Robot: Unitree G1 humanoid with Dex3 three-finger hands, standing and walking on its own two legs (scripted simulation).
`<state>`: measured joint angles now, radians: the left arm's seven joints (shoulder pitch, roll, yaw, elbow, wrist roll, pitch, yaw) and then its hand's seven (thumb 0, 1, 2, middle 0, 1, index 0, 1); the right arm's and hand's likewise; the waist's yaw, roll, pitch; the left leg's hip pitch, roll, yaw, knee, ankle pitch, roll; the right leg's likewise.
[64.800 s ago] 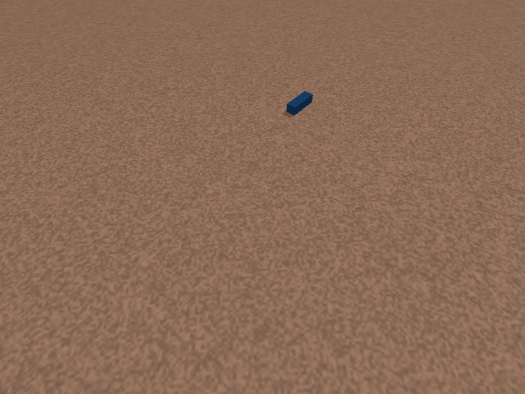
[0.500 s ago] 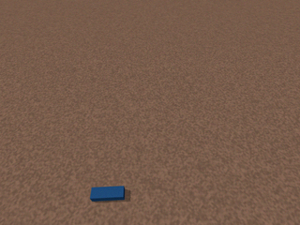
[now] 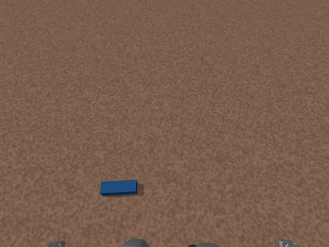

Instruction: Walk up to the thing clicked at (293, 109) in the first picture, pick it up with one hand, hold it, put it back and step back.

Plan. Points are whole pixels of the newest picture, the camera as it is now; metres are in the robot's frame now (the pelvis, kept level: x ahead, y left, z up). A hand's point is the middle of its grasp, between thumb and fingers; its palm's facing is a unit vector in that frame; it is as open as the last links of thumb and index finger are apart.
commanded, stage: step back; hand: left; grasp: from above
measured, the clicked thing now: (119, 187) +0.46 +0.28 -0.74
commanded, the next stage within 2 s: none
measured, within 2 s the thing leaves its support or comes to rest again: neither
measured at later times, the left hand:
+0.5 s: hand out of the picture +0.06 +0.31 -0.17, palm faces -0.09 -0.93 -0.36, open 7.4 cm
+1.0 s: hand out of the picture -0.05 +0.31 -0.16, palm faces -0.01 -0.93 -0.36, open 7.4 cm
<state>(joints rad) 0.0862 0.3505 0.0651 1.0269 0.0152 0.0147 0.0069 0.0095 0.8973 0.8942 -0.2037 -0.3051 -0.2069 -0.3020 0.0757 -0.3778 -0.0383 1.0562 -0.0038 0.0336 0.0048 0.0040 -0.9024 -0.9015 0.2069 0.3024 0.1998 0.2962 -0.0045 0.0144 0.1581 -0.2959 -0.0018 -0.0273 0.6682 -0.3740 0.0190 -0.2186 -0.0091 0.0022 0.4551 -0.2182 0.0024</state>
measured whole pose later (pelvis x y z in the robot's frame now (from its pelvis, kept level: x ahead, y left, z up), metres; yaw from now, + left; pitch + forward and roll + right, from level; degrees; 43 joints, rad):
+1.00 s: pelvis -0.20 +0.06 -0.02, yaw +1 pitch -3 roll +1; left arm 0.07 0.37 0.07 0.75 0.03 0.07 0.00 0.01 0.90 0.89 -0.20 -0.31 -0.21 -0.30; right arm 0.18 -0.39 -0.05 0.91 -0.02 0.03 -0.02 0.01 -0.90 -0.90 0.21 0.30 0.20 0.30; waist -0.01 -0.06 0.21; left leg -0.22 -0.06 -0.04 0.64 -0.36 0.01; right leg -0.42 -0.05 0.01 0.66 -0.19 0.00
